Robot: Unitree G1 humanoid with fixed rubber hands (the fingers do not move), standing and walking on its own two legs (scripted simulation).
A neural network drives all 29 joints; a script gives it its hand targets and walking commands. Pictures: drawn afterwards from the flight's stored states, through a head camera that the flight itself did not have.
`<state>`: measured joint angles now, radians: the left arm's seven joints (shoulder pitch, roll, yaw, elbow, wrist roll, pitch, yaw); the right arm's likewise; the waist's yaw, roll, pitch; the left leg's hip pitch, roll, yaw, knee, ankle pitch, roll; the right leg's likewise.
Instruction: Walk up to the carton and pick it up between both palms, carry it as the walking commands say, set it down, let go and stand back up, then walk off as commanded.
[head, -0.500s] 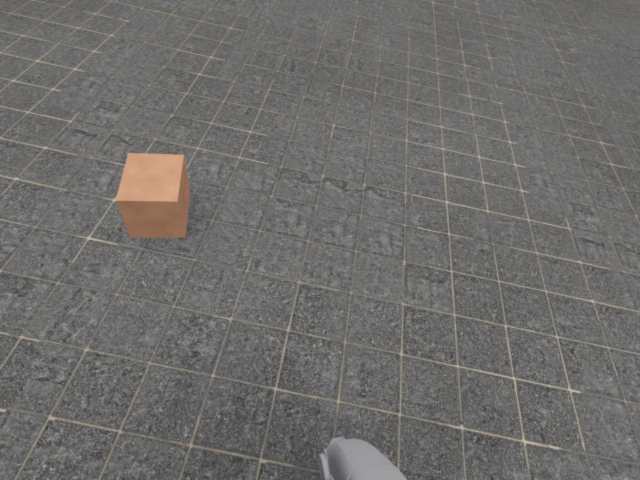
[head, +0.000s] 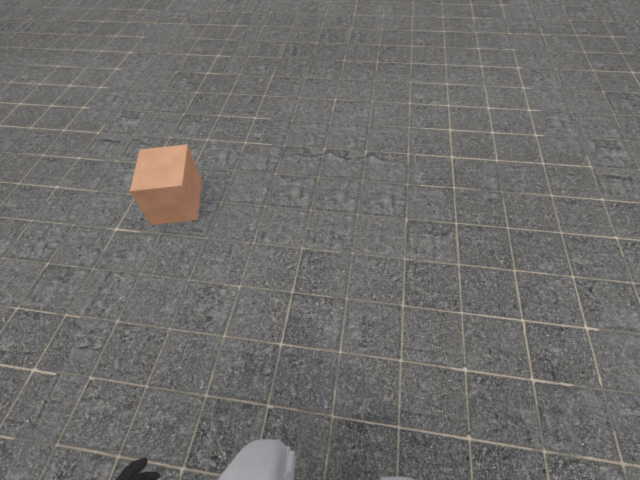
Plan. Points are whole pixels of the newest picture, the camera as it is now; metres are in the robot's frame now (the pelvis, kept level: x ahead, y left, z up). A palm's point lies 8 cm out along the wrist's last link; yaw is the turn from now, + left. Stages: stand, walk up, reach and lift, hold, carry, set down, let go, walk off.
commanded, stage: walk off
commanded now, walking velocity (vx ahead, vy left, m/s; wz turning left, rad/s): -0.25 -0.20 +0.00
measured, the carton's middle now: (169, 184) +1.26 +0.63 -0.67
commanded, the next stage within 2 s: stand in 1.64 s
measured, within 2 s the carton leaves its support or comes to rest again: neither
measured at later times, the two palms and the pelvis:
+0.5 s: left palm out of the picture -0.10 +0.20 -0.15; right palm out of the picture -0.09 -0.37 -0.08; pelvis -0.14 -0.08 +0.01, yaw +0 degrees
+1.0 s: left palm out of the picture -0.17 +0.04 -0.12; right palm out of the picture -0.23 -0.48 -0.13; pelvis -0.28 -0.21 +0.00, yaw +1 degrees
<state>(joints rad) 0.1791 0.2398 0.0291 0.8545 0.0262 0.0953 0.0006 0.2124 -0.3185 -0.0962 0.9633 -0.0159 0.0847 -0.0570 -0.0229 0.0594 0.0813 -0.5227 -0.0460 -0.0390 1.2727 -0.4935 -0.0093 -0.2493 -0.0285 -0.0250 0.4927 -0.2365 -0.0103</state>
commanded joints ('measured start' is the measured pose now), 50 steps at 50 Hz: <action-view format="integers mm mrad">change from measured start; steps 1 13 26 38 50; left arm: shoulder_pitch -36 -46 52 -82 77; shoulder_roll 122 168 87 200 147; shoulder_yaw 18 64 49 39 26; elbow -59 -22 -16 -66 12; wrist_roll -2 18 -22 17 0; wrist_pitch -16 3 17 -7 0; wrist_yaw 26 0 -25 -14 21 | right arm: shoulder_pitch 34 108 75 30 105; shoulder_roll -66 -142 -157 -111 5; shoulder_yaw -10 5 -23 -24 32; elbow -35 -26 -43 -53 -19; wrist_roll -2 -14 -21 19 31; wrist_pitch -9 -31 -48 4 -13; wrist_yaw -2 -14 -3 -4 -16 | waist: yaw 22 -38 -64 -39 30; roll -281 94 252 -279 -226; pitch -59 47 -81 -34 -124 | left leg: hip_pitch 4 173 410 34 237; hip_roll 25 575 353 -21 56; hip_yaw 66 -272 -77 -66 110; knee -95 -1039 -930 96 -688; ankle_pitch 8 633 490 -53 11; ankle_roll -18 244 125 31 34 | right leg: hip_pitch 91 -263 -227 -157 181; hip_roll -175 89 37 -185 -203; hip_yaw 145 227 53 90 271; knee -144 627 427 -191 -169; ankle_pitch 314 -283 -219 269 381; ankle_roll -152 43 166 -65 -178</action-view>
